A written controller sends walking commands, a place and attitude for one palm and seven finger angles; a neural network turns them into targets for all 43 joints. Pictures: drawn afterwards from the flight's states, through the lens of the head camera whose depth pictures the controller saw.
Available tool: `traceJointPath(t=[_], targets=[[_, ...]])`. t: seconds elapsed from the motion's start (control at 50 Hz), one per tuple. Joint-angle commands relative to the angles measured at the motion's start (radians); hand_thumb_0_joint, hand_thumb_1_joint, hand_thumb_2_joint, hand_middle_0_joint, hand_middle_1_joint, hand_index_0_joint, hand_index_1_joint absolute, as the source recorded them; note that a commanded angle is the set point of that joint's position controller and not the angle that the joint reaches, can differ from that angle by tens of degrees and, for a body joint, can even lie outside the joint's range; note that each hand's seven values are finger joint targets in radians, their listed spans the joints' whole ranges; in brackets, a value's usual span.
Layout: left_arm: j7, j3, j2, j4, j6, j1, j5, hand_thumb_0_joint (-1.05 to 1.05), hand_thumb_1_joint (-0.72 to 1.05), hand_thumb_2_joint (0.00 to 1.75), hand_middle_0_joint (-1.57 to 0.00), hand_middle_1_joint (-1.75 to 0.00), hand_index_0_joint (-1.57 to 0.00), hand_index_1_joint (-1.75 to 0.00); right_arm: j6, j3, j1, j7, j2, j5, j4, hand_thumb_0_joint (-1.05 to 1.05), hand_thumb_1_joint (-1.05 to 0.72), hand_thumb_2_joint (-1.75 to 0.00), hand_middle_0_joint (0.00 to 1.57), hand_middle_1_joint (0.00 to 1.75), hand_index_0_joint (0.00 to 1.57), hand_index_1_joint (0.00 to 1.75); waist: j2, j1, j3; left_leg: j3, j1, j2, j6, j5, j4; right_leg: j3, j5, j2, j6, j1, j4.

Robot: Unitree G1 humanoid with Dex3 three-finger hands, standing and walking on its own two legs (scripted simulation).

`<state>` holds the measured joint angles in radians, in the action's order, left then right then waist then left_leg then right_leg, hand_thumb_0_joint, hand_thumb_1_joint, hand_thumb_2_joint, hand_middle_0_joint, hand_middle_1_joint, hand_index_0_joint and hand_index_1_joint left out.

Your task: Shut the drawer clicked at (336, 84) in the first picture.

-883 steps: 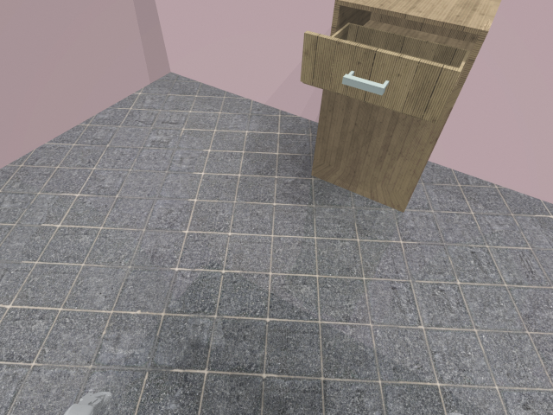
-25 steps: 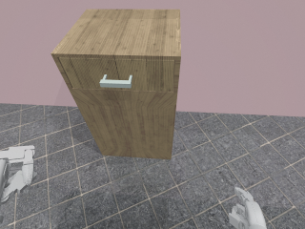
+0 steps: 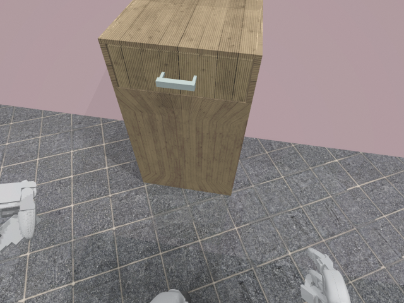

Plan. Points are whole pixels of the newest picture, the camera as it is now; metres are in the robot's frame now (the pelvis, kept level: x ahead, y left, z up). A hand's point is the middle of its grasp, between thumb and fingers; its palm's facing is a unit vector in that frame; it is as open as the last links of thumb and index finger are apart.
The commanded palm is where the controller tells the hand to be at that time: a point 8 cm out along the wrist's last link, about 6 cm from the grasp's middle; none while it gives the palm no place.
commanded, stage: step back with the hand held close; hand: left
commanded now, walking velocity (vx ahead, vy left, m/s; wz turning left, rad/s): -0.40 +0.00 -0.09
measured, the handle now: (177, 80) +0.76 +0.13 -0.01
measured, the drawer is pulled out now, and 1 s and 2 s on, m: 0.00 0.00 0.00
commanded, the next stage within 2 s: stop stepping back and stand still in 0.36 s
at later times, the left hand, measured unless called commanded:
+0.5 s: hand out of the picture +0.11 +0.25 +0.19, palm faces +0.34 -0.83 -0.44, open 3.3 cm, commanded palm +0.07 +0.30 +0.19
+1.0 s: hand out of the picture +0.02 +0.26 +0.19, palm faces +0.33 -0.85 -0.41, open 3.3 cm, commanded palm -0.06 +0.31 +0.19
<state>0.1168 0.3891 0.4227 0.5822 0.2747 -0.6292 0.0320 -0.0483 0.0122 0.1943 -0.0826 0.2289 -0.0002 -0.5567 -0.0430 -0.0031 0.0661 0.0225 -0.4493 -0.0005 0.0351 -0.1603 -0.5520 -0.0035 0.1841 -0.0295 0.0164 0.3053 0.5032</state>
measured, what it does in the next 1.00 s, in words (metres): walks backwards: right foot, then left foot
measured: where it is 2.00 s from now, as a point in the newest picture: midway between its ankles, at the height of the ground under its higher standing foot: outside the picture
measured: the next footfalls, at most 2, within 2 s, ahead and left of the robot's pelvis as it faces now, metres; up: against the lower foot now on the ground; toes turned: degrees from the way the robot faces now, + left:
right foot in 0.36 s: -0.12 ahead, -0.11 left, +0.00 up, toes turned +2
left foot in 0.48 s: +0.06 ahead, +0.10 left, +0.00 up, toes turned +1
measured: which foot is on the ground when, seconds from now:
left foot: down 0.00-0.36, up 0.38-0.46, down 0.48-0.72, up 0.74-0.92, down 0.94-1.00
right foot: down 0.00-0.14, up 0.16-0.34, down 0.36-0.50, up 0.52-0.72, down 0.74-0.92, up 0.94-1.00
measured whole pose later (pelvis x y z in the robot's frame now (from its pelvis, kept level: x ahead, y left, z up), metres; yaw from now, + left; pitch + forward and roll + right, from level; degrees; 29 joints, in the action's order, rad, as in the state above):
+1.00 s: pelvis -0.23 +0.05 -0.01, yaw -8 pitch -1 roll +0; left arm 0.16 0.43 0.41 0.54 0.22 -0.46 0.00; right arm -0.12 0.02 0.25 -0.09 0.20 -0.01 -0.63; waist 0.06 -0.04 -0.01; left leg 0.00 -0.32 0.04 -0.01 -0.33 -0.67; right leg -0.03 0.46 0.03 0.00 0.58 1.08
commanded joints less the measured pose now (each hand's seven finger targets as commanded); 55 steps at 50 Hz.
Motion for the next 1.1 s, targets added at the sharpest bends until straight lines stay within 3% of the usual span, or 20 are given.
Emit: traceJointPath(t=[0.0,0.08,0.14,0.24,0.3,0.34,0.4,0.44,0.46,0.5,0.56,0.64,0.68,0.72,0.86,0.9,0.92,0.96,1.04,1.08], targets=[[0.04,0.099,0.148,0.198,0.069,0.045,0.021,0.0,0.9,0.9,-1.4,-1.6,-1.4,-1.6,-0.055,0.059,-0.077,-0.007,0.113,0.001,0.111,0.0,-0.9,-0.9,0.2,0.3,0.2,0.3,0.122,-0.017,-0.127,0.009,0.282,-0.002,-0.025,-0.17,-0.147,0.187,0.272,0.203,-0.098,0.289,-0.262],[0.047,0.098,0.151,0.2,0.07,0.096,0.013,0.0,0.9,0.9,-1.4,-1.6,-1.4,-1.6,-0.068,0.052,-0.096,-0.027,0.128,-0.005,0.105,0.0,-0.9,-0.9,0.2,0.3,0.2,0.3,-0.009,-0.021,-0.096,0.128,0.222,0.087,0.014,-0.214,0.103,0.077,0.209,0.071,-0.028,0.243,-0.099],[0.042,0.153,0.153,0.186,0.079,0.104,-0.033,0.0,0.9,0.9,-1.4,-1.6,-1.4,-1.6,-0.091,0.058,-0.136,-0.034,0.157,-0.017,0.121,0.0,-0.9,-0.9,0.2,0.3,0.2,0.3,-0.299,0.007,-0.12,0.394,-0.357,0.321,0.131,-0.748,0.523,0.024,0.166,-0.103,0.017,-0.286,0.446],[0.022,0.143,0.148,0.208,0.068,0.006,-0.003,0.0,0.9,0.9,-1.4,-1.6,-1.4,-1.6,-0.089,0.072,-0.12,0.012,0.11,-0.012,0.128,0.0,-0.9,-0.9,0.2,0.3,0.2,0.3,-0.173,0.03,-0.207,0.168,-0.095,0.248,0.067,-0.419,0.394,-0.029,0.342,-0.08,-0.024,-0.17,0.335],[0.01,0.132,0.17,0.263,0.07,-0.028,0.039,0.0,0.9,0.9,-1.4,-1.6,-1.4,-1.6,-0.079,0.067,-0.09,0.031,0.081,-0.005,0.097,0.0,-0.9,-0.9,0.2,0.3,0.2,0.3,-0.088,0.019,-0.241,-0.006,0.241,0.135,-0.062,-0.179,0.104,0.045,0.359,0.049,-0.09,0.052,-0.193],[0.022,0.13,0.192,0.281,0.083,0.028,0.036,0.0,0.9,0.9,-1.4,-1.6,-1.4,-1.6,-0.059,0.049,-0.088,0.028,0.055,-0.002,0.067,0.0,-0.9,-0.9,0.2,0.3,0.2,0.3,0.201,0.004,-0.186,-0.018,0.243,0.027,-0.075,-0.143,-0.353,0.461,0.043,0.383,-0.196,0.273,-0.344],[0.011,0.078,0.164,0.206,0.059,0.168,0.016,0.0,0.9,0.9,-1.4,-1.6,-1.4,-1.6,-0.078,0.032,-0.083,0.0,0.066,-0.001,0.074,0.0,-0.9,-0.9,0.2,0.3,0.2,0.3,0.292,-0.02,-0.208,-0.042,0.158,0.023,-0.05,-0.071,-0.165,0.191,-0.657,0.245,-0.119,0.003,-0.066],[0.007,0.093,0.179,0.208,0.028,0.229,0.018,0.0,0.9,0.9,-1.4,-1.6,-1.4,-1.6,-0.087,0.029,-0.113,-0.034,0.102,0.002,0.079,0.0,-0.9,-0.9,0.2,0.3,0.2,0.3,0.126,-0.026,-0.181,-0.05,0.433,0.075,-0.01,0.471,0.083,0.053,-0.576,0.099,0.002,0.128,0.124],[0.004,0.08,0.162,0.197,0.021,0.199,0.015,0.0,0.9,0.9,-1.4,-1.6,-1.4,-1.6,-0.102,0.029,-0.108,-0.027,0.117,-0.003,0.085,0.0,-0.9,-0.9,0.2,0.3,0.2,0.3,-0.095,-0.001,-0.24,0.086,0.539,0.215,0.044,0.736,0.132,0.016,-0.1,0.023,0.022,0.183,0.293],[0.004,0.037,0.089,0.107,0.036,0.197,0.02,0.0,0.9,0.9,-1.4,-1.6,-1.4,-1.6,-0.13,0.036,-0.05,0.004,0.112,-0.006,0.058,0.0,-0.9,-0.9,0.2,0.3,0.2,0.3,-0.17,-0.009,-0.201,0.143,0.38,0.32,0.082,0.384,0.27,0.099,0.451,-0.018,-0.009,0.115,0.494],[0.017,0.104,0.135,0.177,-0.005,0.092,0.022,0.0,0.9,0.9,-1.4,-1.6,-1.4,-1.6,-0.121,0.036,-0.094,0.022,0.101,-0.007,0.116,0.0,-0.9,-0.9,0.2,0.3,0.2,0.3,-0.095,0.014,-0.202,0.204,0.166,0.295,0.057,-0.362,0.446,0.021,0.334,-0.006,-0.015,-0.012,0.404],[0.023,0.122,0.134,0.268,-0.031,-0.09,0.009,0.0,0.9,0.9,-1.4,-1.6,-1.4,-1.6,-0.069,0.031,-0.152,0.035,0.104,-0.016,0.18,0.0,-0.9,-0.9,0.2,0.3,0.2,0.3,-0.242,0.026,-0.125,0.02,-0.201,0.18,-0.043,-0.622,0.478,-0.129,0.33,-0.066,-0.046,-0.328,0.229],[0.029,0.128,0.162,0.3,-0.043,-0.111,-0.006,0.0,0.9,0.9,-1.4,-1.6,-1.4,-1.6,-0.041,0.037,-0.151,0.032,0.082,-0.013,0.186,0.0,-0.9,-0.9,0.2,0.3,0.2,0.3,-0.003,0.035,-0.091,-0.134,-0.186,0.03,-0.071,-0.474,0.022,0.044,0.454,0.07,-0.123,-0.199,-0.08],[0.038,0.149,0.197,0.386,-0.044,-0.001,0.013,0.0,0.9,0.9,-1.4,-1.6,-1.4,-1.6,-0.028,0.042,-0.116,0.023,0.076,-0.012,0.13,0.0,-0.9,-0.9,0.2,0.3,0.2,0.3,0.308,0.006,-0.079,-0.007,-0.062,-0.04,-0.065,-0.282,-0.736,0.539,0.679,0.439,-0.277,0.326,-0.423],[0.063,0.09,0.11,0.138,-0.042,0.163,-0.004,0.0,0.9,0.9,-1.4,-1.6,-1.4,-1.6,-0.1,0.029,-0.035,-0.031,0.094,-0.006,0.043,0.0,-0.9,-0.9,0.2,0.3,0.2,0.3,-0.019,-0.038,-0.122,-0.103,0.247,0.044,0.012,-0.275,0.067,0.015,0.488,0.197,-0.102,0.21,0.038],[0.076,0.072,0.113,0.229,0.003,0.254,-0.024,0.0,0.9,0.9,-1.4,-1.6,-1.4,-1.6,-0.131,0.032,-0.011,-0.028,0.129,-0.014,0.069,0.0,-0.9,-0.9,0.2,0.3,0.2,0.3,-0.497,-0.043,-0.078,0.403,0.265,0.293,0.124,-0.505,0.346,-0.104,0.379,0.009,-0.008,0.368,0.619],[0.067,0.069,0.126,0.225,0.022,0.256,-0.047,0.0,0.9,0.9,-1.4,-1.6,-1.4,-1.6,-0.142,0.022,-0.024,-0.02,0.109,-0.011,0.085,0.0,-0.9,-0.9,0.2,0.3,0.2,0.3,-0.34,-0.045,-0.005,0.55,0.149,0.388,0.218,-0.498,0.4,0.004,0.314,0.048,-0.009,0.411,0.76],[0.032,0.078,0.112,0.135,0.017,0.081,-0.032,0.0,0.9,0.9,-1.4,-1.6,-1.4,-1.6,-0.129,0.055,-0.012,0.019,0.116,0.013,0.087,0.0,-0.9,-0.9,0.2,0.3,0.2,0.3,-0.072,-0.008,-0.069,0.387,0.075,0.334,0.207,-0.417,0.322,-0.013,0.243,0.054,-0.001,0.301,0.758],[0.048,0.128,0.164,0.275,0.03,-0.012,-0.026,0.0,0.9,0.9,-1.4,-1.6,-1.4,-1.6,-0.105,0.041,-0.092,0.025,0.103,-0.013,0.112,0.0,-0.9,-0.9,0.2,0.3,0.2,0.3,-0.228,0.016,-0.055,0.117,-0.29,0.202,0.085,-0.549,0.241,-0.104,0.3,0.026,-0.038,-0.273,0.242],[0.047,0.141,0.178,0.269,0.009,-0.067,-0.03,0.0,0.9,0.9,-1.4,-1.6,-1.4,-1.6,-0.077,0.046,-0.09,0.027,0.08,-0.01,0.121,0.0,-0.9,-0.9,0.2,0.3,0.2,0.3,0.116,0.041,-0.086,-0.06,-0.391,0.015,0.009,-0.468,-0.279,0.148,0.493,0.141,-0.121,-0.351,-0.088]])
